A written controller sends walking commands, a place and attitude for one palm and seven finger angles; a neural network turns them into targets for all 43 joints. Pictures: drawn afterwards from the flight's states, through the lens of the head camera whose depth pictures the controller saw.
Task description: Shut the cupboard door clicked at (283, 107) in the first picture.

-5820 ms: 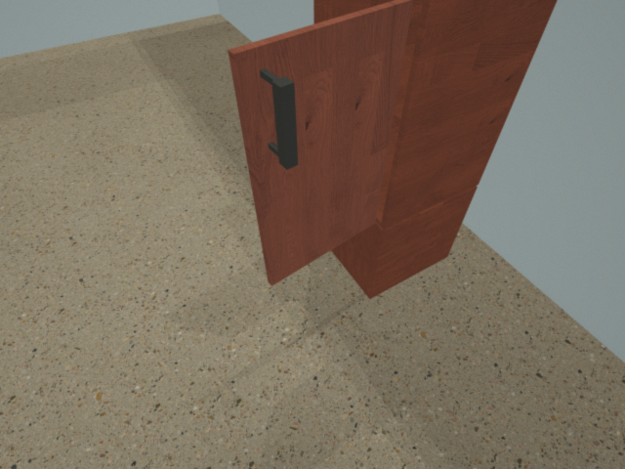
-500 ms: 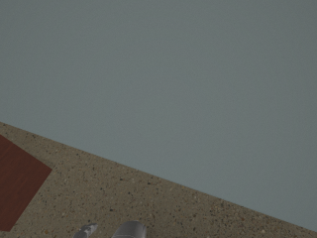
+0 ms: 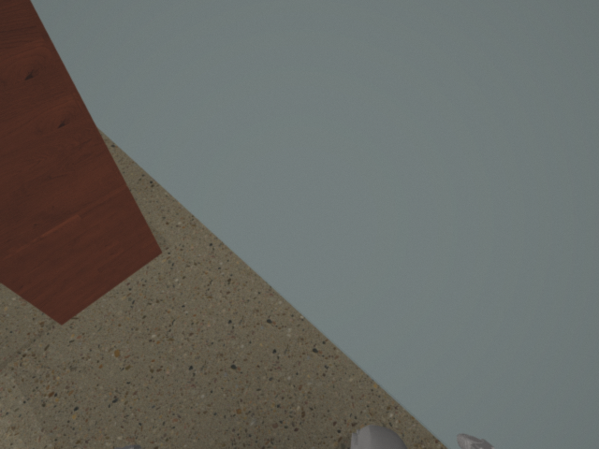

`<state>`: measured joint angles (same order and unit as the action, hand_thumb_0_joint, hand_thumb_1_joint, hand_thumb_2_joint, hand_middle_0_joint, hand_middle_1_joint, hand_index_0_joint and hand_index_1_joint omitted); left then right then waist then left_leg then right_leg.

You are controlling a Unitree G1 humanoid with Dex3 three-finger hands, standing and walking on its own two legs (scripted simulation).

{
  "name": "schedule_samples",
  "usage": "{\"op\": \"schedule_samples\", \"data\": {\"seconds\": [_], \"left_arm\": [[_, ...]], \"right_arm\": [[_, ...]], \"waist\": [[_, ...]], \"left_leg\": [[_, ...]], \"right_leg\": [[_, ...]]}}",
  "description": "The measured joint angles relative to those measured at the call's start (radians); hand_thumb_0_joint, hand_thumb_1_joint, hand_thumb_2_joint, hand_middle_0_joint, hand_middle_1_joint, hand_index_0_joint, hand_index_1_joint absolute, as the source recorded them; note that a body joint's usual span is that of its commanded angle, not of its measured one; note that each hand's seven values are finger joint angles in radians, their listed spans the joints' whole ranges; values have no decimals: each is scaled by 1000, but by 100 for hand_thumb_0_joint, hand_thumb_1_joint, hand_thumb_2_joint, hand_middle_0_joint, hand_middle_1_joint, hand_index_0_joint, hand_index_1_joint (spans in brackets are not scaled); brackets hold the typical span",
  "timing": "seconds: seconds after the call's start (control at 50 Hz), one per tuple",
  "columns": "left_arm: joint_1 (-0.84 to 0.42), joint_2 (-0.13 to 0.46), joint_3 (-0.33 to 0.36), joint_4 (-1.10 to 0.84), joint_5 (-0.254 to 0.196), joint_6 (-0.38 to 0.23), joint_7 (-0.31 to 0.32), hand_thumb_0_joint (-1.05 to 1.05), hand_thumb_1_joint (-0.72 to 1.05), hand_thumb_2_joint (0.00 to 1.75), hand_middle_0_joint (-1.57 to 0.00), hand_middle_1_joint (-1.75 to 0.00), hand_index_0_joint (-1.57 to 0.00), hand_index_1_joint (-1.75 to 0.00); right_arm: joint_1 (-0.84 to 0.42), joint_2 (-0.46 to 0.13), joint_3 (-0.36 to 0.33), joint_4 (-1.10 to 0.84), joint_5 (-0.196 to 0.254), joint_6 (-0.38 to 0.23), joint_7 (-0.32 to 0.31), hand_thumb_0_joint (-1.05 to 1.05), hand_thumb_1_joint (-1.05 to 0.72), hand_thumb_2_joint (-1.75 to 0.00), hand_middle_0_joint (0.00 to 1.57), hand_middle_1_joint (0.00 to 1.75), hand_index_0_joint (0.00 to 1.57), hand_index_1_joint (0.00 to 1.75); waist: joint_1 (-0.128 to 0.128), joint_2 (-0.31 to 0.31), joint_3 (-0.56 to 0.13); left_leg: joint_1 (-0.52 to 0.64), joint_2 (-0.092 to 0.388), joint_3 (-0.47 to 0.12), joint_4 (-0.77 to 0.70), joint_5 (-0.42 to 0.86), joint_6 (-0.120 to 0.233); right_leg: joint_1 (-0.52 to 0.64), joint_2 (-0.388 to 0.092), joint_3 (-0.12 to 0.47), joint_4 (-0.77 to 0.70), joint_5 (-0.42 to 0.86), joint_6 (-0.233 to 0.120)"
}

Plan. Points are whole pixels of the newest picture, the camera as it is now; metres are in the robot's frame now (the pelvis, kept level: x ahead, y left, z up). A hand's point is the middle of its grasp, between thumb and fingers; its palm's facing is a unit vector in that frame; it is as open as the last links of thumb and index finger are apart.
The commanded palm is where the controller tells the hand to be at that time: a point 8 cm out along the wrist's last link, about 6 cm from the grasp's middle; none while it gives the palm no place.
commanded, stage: turn to face it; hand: left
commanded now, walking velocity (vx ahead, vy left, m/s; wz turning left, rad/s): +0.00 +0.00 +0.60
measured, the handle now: out of the picture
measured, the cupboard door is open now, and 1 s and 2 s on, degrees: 97 97 97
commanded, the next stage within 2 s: take the last steps up to it in 1.44 s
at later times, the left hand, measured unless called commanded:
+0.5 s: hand out of the picture +0.08 +0.13 -0.15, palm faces +0.31 -0.91 -0.27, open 7.4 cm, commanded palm none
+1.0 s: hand out of the picture +0.02 +0.20 -0.16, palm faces +0.60 -0.77 -0.23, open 7.4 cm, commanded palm none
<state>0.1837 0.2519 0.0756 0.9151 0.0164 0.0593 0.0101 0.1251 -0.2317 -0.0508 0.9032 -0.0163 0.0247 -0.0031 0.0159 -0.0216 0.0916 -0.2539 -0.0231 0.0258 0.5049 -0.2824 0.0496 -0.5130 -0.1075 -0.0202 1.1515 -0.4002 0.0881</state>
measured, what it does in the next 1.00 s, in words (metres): steps on the spot, turning left: right foot, then left foot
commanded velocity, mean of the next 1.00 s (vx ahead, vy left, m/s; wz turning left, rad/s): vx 0.00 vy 0.00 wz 0.60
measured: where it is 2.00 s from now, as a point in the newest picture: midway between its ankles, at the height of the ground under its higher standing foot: outside the picture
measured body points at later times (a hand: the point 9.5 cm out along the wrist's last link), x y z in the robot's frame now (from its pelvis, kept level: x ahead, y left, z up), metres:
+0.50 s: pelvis +0.04 -0.07 +0.00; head +0.11 -0.08 +0.45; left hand +0.06 +0.18 -0.13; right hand +0.17 -0.30 -0.16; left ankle -0.04 +0.07 -0.65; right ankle +0.03 -0.16 -0.74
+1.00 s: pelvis +0.06 -0.02 +0.00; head +0.09 +0.02 +0.45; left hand -0.01 +0.24 -0.14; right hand +0.28 -0.18 -0.13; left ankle +0.01 +0.04 -0.74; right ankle +0.16 -0.18 -0.65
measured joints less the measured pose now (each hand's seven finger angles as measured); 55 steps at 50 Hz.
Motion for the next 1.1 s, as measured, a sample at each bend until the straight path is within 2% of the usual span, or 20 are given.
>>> {"op": "schedule_samples", "data": {"seconds": [0.14,0.2,0.24,0.26,0.3,0.32,0.36,0.42,0.48,0.56,0.66,0.7,0.72,0.74,0.76,0.8,0.84,0.9,0.96,1.1], "left_arm": [[-58,-19,-10,-32,-4,-7,0,0,91,90,-20,-30,-20,-29],[-78,-33,-18,-42,-10,-16,1,0,91,90,-20,-30,-20,-29],[-79,-41,-24,-52,-13,-33,1,0,90,90,-20,-30,-20,-29],[-79,-51,-26,-53,-10,-45,3,0,90,90,-20,-30,-20,-29],[-78,-72,-40,-52,-4,-57,8,0,90,90,-20,-30,-20,-29],[-73,-81,-44,-51,-4,-60,12,0,90,90,-20,-30,-20,-29],[-58,-94,-50,-49,-6,-59,16,0,90,90,-20,-30,-20,-29],[-33,-104,-52,-43,-8,-56,18,0,90,90,-21,-30,-20,-29],[-9,-108,-51,-38,-7,-59,19,0,90,90,-21,-30,-20,-30],[19,-92,-38,-36,-3,-65,22,-1,91,90,-21,-30,-20,-30],[60,-54,-23,-18,4,-60,17,0,91,90,-21,-30,-20,-30],[84,-34,-16,-7,1,-55,13,0,91,90,-21,-30,-20,-30],[92,-24,-13,1,-4,-49,9,0,91,90,-21,-30,-20,-30],[87,-14,-10,13,-8,-36,8,0,91,90,-21,-30,-20,-29],[81,-6,-8,19,-9,-19,10,0,91,90,-20,-30,-20,-29],[66,-1,-5,28,-8,5,15,0,91,90,-20,-30,-20,-29],[44,-1,-3,26,-5,11,11,0,91,90,-20,-30,-20,-29],[11,-3,-1,4,-1,2,3,0,91,90,-20,-30,-20,-29],[-18,-7,-3,-15,0,-6,0,0,91,90,-20,-30,-20,-29],[-69,-25,-14,-31,-5,-7,3,0,91,90,-20,-30,-20,-29]], "right_arm": [[63,17,-3,27,-6,7,4,0,-90,-90,20,30,20,30],[84,17,-11,37,-6,15,3,0,-90,-90,20,30,20,30],[100,13,-19,43,-1,20,2,0,-90,-90,20,30,20,30],[103,7,-25,48,5,23,3,0,-90,-90,20,30,20,30],[97,-10,-38,58,8,34,2,0,-90,-90,20,30,20,30],[94,-17,-42,62,6,39,3,0,-91,-90,20,30,20,30],[84,-26,-47,68,5,50,9,0,-91,-90,20,30,20,30],[67,-29,-48,70,6,59,18,0,-91,-90,20,30,20,30],[50,-28,-44,69,5,62,23,0,-91,-90,19,30,20,30],[17,-26,-37,67,3,64,26,0,-91,-90,19,30,20,30],[-41,-18,-24,39,5,50,29,0,-91,-90,19,30,20,30],[-55,-16,-18,16,3,36,32,0,-91,-90,19,30,20,30],[-62,-15,-18,6,0,23,32,0,-91,-90,19,30,20,30],[-68,-12,-17,-4,-1,12,29,0,-91,-90,19,30,20,30],[-69,-10,-13,-11,1,4,27,0,-91,-90,19,30,20,30],[-56,-9,-7,-16,2,-4,18,0,-91,-90,19,30,20,30],[-36,-7,-4,-15,-1,-4,7,0,-91,-90,20,30,20,30],[-7,-2,1,1,0,-4,0,0,-91,-90,20,30,20,30],[22,7,5,18,1,-3,1,0,-91,-90,20,30,20,30],[87,26,-2,44,-5,5,4,0,-90,-90,20,30,20,30]], "waist": [[-29,24,-5],[-47,41,-3],[-52,47,-9],[-51,59,-9],[-58,82,3],[-62,85,8],[-66,83,13],[-72,70,14],[-68,53,15],[-43,35,24],[-11,6,38],[-7,-9,34],[-7,-17,31],[-7,-28,34],[-3,-31,36],[-2,-23,26],[-4,-10,12],[-2,-2,2],[-6,3,-6],[-39,22,-14]], "left_leg": [[4,-9,-78,-28,13,-22],[-15,-15,-116,3,-4,-41],[-35,-27,-138,44,-27,-58],[-55,-27,-143,93,-50,-63],[-122,-33,-126,303,-197,-78],[-155,-35,-108,416,-224,-84],[-208,-21,-70,592,-202,-101],[-247,12,-37,686,-134,-117],[-245,38,-18,637,-113,-126],[-209,56,14,489,-127,-123],[-129,44,76,255,-136,-92],[-75,25,102,133,-55,-71],[-65,16,105,108,5,-42],[-75,6,102,135,-5,-14],[-78,2,96,153,-31,6],[-63,2,75,140,-54,24],[-41,1,49,93,-35,18],[-8,-5,17,18,7,20],[11,-10,-14,-28,32,19],[5,-25,-87,-38,38,-1]], "right_leg": [[43,30,18,-221,0,7],[112,63,8,-382,6,-3],[189,75,-6,-547,95,-15],[210,78,-21,-579,79,-60],[218,71,-51,-555,52,-106],[232,60,-66,-558,48,-113],[264,43,-92,-587,54,-115],[303,26,-134,-635,68,-115],[331,12,-180,-662,68,-116],[354,-4,-242,-655,47,-112],[356,-36,-306,-580,-12,-91],[337,-59,-323,-506,-51,-75],[305,-77,-312,-427,-67,-65],[258,-81,-261,-316,-118,-49],[207,-65,-197,-202,-163,-41],[128,-31,-113,-51,-176,-28],[69,-14,-62,14,-119,-17],[11,-9,-8,25,-20,-4],[-11,-5,18,-16,30,7],[46,34,23,-220,7,11]]}}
